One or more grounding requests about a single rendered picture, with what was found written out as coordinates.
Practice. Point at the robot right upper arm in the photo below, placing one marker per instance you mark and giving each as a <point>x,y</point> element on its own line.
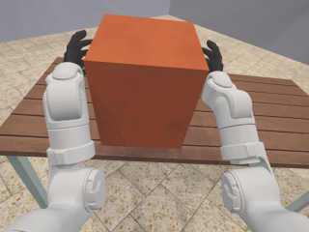
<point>252,194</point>

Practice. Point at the robot left upper arm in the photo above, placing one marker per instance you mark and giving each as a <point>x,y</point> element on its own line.
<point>73,195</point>

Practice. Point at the left robot forearm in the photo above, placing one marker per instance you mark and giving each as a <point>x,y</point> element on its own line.
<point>67,119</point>

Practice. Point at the right robot hand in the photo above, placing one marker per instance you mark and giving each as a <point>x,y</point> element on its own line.
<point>215,58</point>

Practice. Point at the left robot hand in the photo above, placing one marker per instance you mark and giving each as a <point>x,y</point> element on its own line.
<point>74,54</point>

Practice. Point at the carton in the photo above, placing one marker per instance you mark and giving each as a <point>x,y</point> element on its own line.
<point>145,77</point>

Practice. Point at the right robot forearm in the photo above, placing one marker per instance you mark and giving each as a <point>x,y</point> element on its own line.
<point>235,121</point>

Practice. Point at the table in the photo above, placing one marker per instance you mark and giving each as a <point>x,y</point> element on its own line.
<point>280,109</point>

